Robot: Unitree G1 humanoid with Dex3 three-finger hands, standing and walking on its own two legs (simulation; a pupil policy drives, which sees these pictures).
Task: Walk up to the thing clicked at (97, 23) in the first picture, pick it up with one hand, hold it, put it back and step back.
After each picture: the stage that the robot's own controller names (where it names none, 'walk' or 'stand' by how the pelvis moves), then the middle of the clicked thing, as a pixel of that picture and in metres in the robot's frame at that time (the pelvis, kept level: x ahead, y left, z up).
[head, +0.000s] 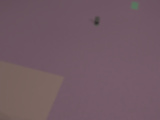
stand; (96, 21) +1.90 -0.25 -0.72
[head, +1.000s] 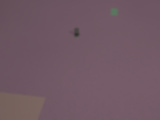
walk; (76, 32) +1.78 +0.14 -0.70
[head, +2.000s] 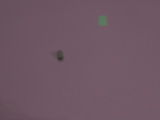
walk; (60, 56) +1.22 +0.31 -0.72
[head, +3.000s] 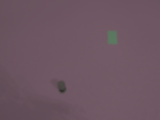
walk; (61, 87) +0.80 +0.24 -0.72
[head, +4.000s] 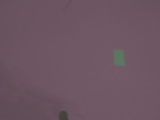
walk; (63, 118) +0.55 +0.17 -0.72
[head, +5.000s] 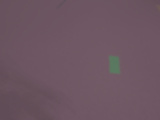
stand; out of the picture +0.41 +0.16 -0.71
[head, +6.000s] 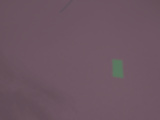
stand; out of the picture +0.39 +0.16 -0.72
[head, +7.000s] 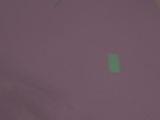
stand; out of the picture +0.38 +0.18 -0.72
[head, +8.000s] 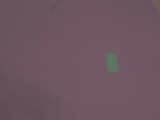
stand; out of the picture +0.39 +0.19 -0.72
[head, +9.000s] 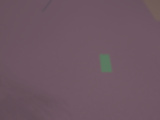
stand; out of the picture +0.36 +0.21 -0.72
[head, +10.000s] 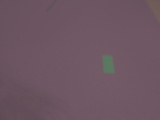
stand; out of the picture +0.37 +0.19 -0.73
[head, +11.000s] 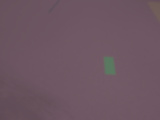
stand; out of the picture +0.38 +0.19 -0.73
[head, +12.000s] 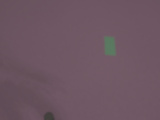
go down; (49, 118) +0.40 +0.18 -0.70
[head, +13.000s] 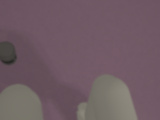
go down; (7, 54) +0.47 +0.22 -0.29
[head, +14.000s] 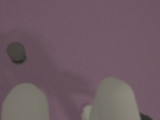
close in; (17, 54) +0.47 +0.21 -0.30
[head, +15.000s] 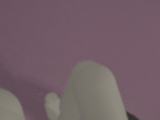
close in; out of the picture +0.46 +0.26 -0.23
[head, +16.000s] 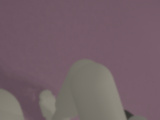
close; out of the picture +0.45 +0.26 -0.23
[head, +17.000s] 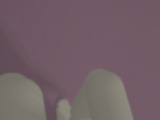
lift; out of the picture +0.38 +0.23 -0.17
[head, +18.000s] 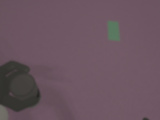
lift; (26, 91) +0.32 +0.17 +0.01
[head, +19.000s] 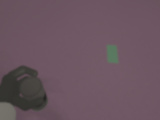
hold; (34, 94) +0.32 +0.15 +0.01
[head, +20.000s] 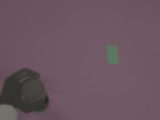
hold; (36, 97) +0.31 +0.15 +0.00
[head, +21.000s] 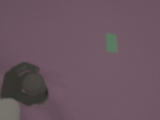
crouch; (36, 89) +0.34 +0.15 -0.02
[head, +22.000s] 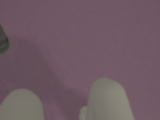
lower; out of the picture +0.48 +0.21 -0.08
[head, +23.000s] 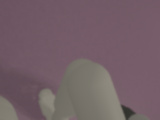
lower; out of the picture +0.45 +0.27 -0.23
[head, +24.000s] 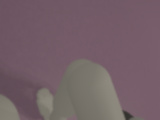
lower; out of the picture +0.45 +0.26 -0.24
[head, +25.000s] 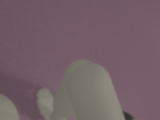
lower; out of the picture +0.45 +0.26 -0.23
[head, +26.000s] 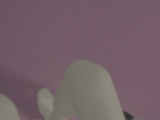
lower; out of the picture +0.45 +0.26 -0.24
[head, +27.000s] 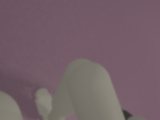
loosen; out of the picture +0.45 +0.23 -0.24
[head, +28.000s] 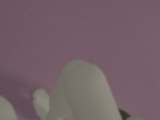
withdraw; out of the picture +0.45 +0.24 -0.25
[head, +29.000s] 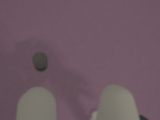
walk; (40, 62) +0.47 +0.16 -0.34
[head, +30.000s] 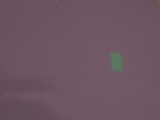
stand; out of the picture +0.39 +0.12 -0.66
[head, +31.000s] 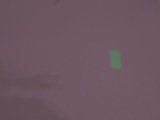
stand; out of the picture +0.40 +0.14 -0.67
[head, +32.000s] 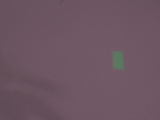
stand; out of the picture +0.40 +0.13 -0.69
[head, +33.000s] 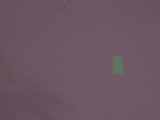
walk; out of the picture +0.40 +0.14 -0.72
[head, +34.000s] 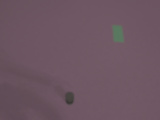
walk; (69, 98) +0.54 +0.07 -0.71
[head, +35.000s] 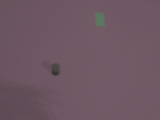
walk; (55, 69) +0.82 +0.16 -0.71
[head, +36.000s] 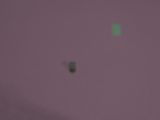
stand; (72, 67) +1.05 +0.13 -0.71
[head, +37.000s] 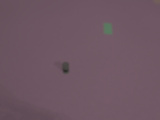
stand; (65, 68) +1.04 +0.14 -0.73
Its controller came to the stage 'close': yes
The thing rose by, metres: 0.72
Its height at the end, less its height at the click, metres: +0.00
